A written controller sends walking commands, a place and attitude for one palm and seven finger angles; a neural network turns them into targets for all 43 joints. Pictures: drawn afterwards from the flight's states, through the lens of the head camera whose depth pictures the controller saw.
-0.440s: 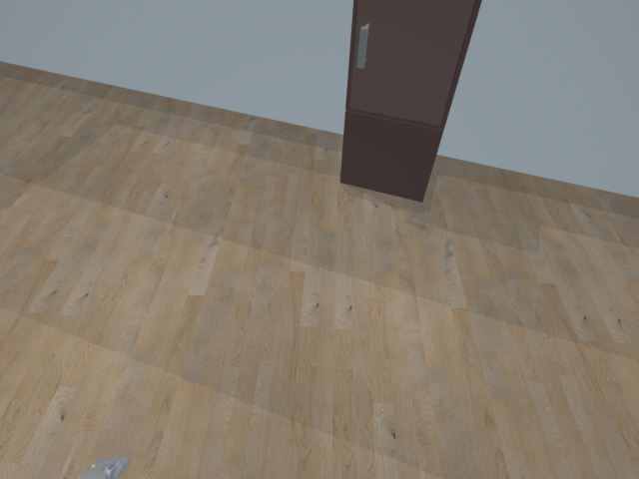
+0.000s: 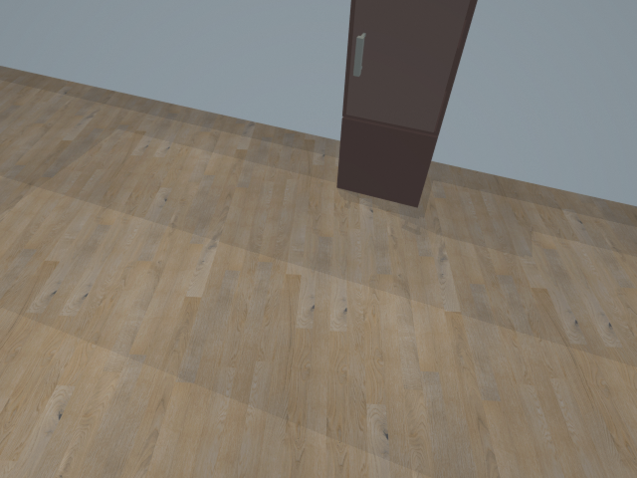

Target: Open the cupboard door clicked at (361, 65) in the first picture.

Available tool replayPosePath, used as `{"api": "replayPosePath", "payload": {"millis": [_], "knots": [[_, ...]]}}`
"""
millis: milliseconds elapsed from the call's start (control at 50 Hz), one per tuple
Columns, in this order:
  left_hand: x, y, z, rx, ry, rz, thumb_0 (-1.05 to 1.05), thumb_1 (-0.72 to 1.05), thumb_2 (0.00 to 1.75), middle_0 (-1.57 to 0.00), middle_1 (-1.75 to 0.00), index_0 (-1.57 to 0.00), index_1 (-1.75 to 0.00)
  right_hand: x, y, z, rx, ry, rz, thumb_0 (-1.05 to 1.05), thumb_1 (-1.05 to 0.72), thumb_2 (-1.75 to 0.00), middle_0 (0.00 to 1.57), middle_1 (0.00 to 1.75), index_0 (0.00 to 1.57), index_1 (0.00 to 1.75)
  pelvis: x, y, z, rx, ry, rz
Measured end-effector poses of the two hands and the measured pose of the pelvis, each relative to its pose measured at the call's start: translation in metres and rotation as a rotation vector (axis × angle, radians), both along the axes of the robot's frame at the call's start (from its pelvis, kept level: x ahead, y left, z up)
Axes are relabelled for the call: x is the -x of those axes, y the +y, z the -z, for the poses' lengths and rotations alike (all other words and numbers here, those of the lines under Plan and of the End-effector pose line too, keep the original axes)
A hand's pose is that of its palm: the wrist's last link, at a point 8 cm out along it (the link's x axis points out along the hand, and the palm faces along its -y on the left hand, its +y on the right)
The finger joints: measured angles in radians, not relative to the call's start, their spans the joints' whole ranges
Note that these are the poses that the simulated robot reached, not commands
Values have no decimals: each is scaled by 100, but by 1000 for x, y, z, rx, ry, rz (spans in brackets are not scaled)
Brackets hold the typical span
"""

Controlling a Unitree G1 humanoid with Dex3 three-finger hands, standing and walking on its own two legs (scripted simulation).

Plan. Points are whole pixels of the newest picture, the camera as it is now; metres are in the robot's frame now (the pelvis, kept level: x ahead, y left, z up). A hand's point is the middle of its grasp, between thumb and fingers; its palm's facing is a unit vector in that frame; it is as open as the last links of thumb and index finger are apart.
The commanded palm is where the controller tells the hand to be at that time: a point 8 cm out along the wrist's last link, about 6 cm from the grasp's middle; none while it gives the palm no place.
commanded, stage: stand and wait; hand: left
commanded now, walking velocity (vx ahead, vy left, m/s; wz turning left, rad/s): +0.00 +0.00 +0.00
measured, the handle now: (360, 54) +1.51 -0.06 -0.09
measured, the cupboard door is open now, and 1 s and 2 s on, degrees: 0 0 0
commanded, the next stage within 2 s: look at it before walking up in 0.46 s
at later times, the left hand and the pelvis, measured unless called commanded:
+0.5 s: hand out of the picture +0.06 +0.24 -0.15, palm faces -0.03 -0.94 -0.34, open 7.4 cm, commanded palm none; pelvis -0.02 -0.01 +0.00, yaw +0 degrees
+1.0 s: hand out of the picture +0.06 +0.24 -0.15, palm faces -0.03 -0.94 -0.33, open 7.4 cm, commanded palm none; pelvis -0.01 -0.01 +0.00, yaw +0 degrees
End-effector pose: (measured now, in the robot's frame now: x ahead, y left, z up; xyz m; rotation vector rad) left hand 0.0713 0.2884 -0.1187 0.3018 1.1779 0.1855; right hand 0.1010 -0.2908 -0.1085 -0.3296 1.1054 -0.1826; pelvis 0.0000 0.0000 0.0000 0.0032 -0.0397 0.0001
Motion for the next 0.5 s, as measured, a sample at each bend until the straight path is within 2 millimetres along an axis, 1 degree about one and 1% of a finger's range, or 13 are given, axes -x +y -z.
{"api": "replayPosePath", "payload": {"millis": [120,240,360,500], "knots": [[17,1,-1,-12,39,-8,0,91,90,-21,-30,-20,-30,26,-8,5,2,59,24,1,-90,-90,21,30,21,30,6,-3,-1,0,-3,1],[23,0,-3,-19,47,-7,0,91,90,-21,-30,-20,-30,44,-11,8,-6,94,39,1,-90,-90,21,30,21,30,12,-6,-2,0,-5,3],[23,-3,-4,-17,39,2,0,91,90,-21,-30,-20,-30,54,-12,9,-14,106,47,1,-90,-90,21,30,21,30,16,-8,-3,0,-5,5],[19,-8,-4,-10,24,10,0,91,90,-21,-30,-20,-30,57,-12,9,-18,104,51,1,-90,-90,21,30,21,30,19,-10,-3,-1,-3,6]]}}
